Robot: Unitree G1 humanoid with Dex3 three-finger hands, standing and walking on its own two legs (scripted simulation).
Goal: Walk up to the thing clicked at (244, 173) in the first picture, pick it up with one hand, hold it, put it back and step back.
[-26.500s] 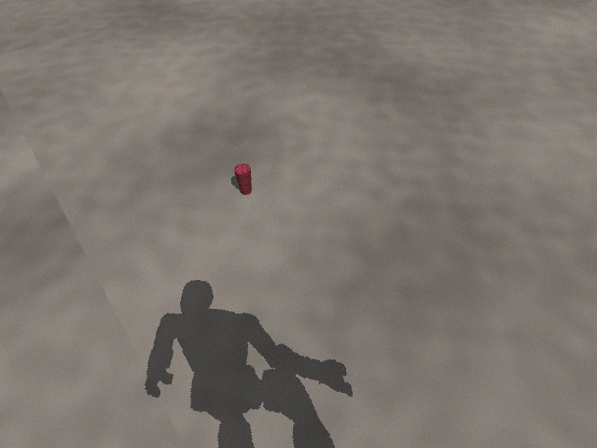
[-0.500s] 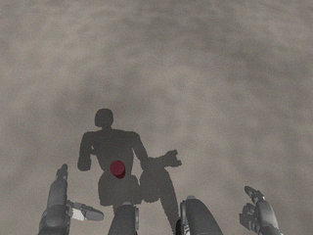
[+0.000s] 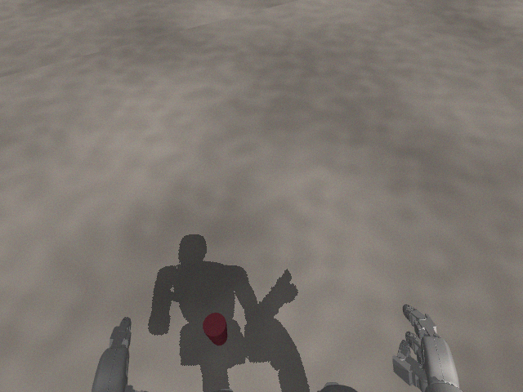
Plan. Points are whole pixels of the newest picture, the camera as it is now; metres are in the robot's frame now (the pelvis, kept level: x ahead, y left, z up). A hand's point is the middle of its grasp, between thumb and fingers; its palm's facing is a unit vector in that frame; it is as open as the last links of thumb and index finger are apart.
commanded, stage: home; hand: left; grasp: from the side
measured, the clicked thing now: (217, 331) +0.41 +0.18 -0.65
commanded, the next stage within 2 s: stand in 1.44 s
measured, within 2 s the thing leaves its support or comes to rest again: neither
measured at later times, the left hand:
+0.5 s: hand (159, 382) +0.16 +0.18 -0.05, palm faces +0.10 -0.95 -0.30, open 17.7 cm
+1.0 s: hand (160, 379) +0.16 +0.17 -0.05, palm faces +0.10 -0.95 -0.29, open 17.6 cm
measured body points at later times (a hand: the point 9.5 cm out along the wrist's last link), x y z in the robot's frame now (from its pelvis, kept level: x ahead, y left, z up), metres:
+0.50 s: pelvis -0.01 -0.01 +0.00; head +0.01 -0.01 +0.45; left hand +0.15 +0.22 -0.03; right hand +0.14 -0.25 -0.07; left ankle +0.00 +0.12 -0.68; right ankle +0.02 -0.13 -0.68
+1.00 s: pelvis -0.01 -0.01 +0.00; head +0.01 -0.01 +0.45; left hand +0.15 +0.22 -0.03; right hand +0.16 -0.25 -0.07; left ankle +0.00 +0.12 -0.68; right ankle +0.02 -0.13 -0.68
